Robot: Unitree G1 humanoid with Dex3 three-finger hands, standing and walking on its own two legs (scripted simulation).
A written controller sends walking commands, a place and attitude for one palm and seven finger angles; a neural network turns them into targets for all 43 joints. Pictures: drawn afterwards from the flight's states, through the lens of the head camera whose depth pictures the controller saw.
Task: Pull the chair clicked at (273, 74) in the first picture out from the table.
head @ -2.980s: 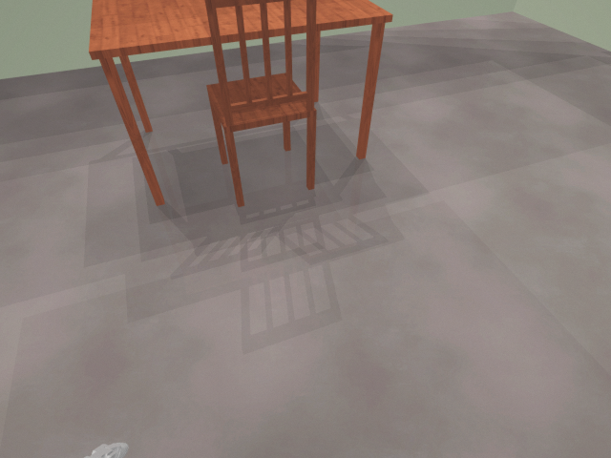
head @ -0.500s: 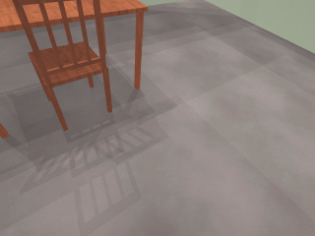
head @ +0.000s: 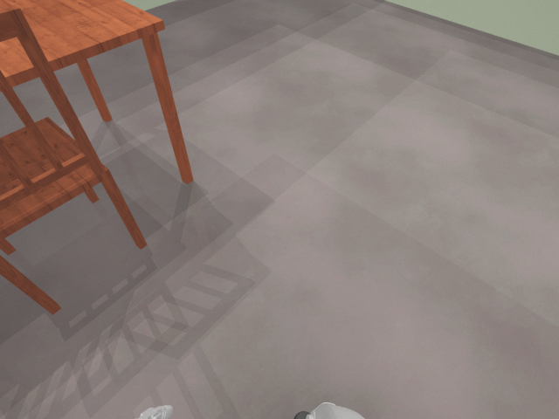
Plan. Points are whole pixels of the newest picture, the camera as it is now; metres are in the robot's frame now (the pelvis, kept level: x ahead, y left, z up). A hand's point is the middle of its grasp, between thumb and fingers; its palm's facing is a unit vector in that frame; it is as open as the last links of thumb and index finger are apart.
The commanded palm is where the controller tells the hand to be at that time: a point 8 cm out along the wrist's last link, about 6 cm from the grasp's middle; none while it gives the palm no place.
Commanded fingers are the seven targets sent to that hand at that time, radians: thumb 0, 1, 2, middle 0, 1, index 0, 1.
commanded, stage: walk to a spot facing it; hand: left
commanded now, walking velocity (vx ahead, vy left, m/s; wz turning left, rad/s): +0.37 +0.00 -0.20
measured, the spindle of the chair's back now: out of the picture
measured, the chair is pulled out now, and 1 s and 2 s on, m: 0.00 0.00 0.00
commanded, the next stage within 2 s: turn to face it in 0.56 s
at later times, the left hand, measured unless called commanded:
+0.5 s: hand out of the picture +0.15 +0.18 -0.17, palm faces +0.08 -0.99 -0.13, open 7.4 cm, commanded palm none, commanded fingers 0.00 0.90 0.90 -0.20 -0.30 -0.20 -0.30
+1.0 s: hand (193, 236) +0.49 +0.18 -0.14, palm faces -0.02 -0.98 -0.21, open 7.4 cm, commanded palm none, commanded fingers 0.00 0.90 0.90 -0.20 -0.30 -0.20 -0.30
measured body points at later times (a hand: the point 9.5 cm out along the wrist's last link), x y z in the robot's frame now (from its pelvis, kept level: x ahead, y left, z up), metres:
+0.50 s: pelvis +0.23 +0.03 +0.01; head +0.25 +0.05 +0.46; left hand +0.15 +0.23 -0.15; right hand +0.34 -0.21 -0.12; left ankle +0.35 +0.13 -0.71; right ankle +0.10 -0.07 -0.72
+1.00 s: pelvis +0.36 +0.01 +0.01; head +0.38 +0.00 +0.46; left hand +0.49 +0.24 -0.12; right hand +0.30 -0.19 -0.15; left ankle +0.35 +0.13 -0.72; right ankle +0.38 -0.10 -0.72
